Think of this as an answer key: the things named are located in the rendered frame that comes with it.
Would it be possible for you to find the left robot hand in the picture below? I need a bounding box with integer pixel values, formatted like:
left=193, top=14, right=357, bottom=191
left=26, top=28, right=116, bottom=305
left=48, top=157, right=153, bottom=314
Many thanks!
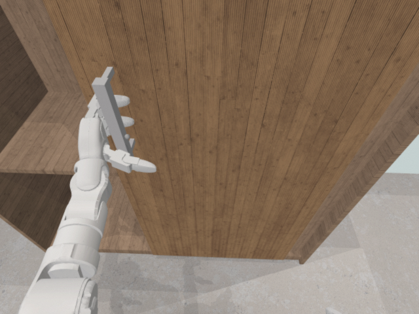
left=78, top=94, right=156, bottom=173

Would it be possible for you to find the handle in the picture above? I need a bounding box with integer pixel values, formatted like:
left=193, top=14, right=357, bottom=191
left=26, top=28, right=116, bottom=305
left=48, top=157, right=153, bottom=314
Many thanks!
left=92, top=67, right=136, bottom=157

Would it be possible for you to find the wardrobe door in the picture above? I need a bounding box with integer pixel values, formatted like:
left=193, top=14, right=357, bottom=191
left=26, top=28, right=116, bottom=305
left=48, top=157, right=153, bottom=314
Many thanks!
left=43, top=0, right=419, bottom=260
left=290, top=62, right=419, bottom=251

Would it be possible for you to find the robot left upper arm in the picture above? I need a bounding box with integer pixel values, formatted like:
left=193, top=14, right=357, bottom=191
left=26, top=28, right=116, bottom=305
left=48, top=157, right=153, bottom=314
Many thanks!
left=22, top=277, right=98, bottom=314

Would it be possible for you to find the robot left forearm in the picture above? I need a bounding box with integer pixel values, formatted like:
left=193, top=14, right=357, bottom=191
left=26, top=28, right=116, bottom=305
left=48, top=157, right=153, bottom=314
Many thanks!
left=18, top=158, right=112, bottom=314

